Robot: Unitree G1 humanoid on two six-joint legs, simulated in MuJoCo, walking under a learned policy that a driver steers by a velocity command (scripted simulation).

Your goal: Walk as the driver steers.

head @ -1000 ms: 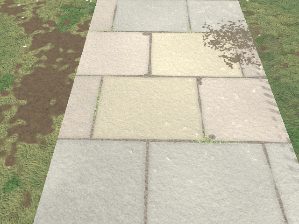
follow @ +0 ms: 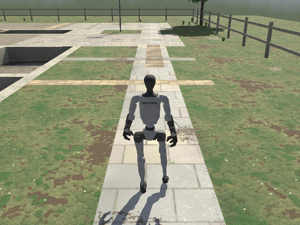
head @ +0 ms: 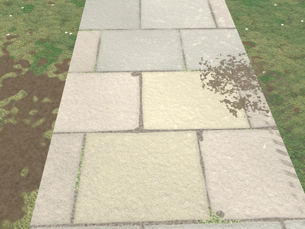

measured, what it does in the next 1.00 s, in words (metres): walks ahead: right foot, then left foot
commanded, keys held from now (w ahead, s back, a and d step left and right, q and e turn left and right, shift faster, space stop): w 1.00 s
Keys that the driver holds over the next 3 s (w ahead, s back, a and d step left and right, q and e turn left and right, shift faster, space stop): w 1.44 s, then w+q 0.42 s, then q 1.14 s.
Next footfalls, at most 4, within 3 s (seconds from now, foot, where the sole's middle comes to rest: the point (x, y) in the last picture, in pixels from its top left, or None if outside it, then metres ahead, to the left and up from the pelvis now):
0.30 right None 0.33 -0.17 -0.78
0.86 left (137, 201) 0.65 0.07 -0.78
1.44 right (181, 144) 0.97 -0.16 -0.78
2.00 left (131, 109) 1.23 0.11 -0.78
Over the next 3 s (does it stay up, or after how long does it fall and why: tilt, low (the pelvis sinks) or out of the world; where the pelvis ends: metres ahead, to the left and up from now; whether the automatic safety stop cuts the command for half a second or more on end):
stays up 1.21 0.02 -0.02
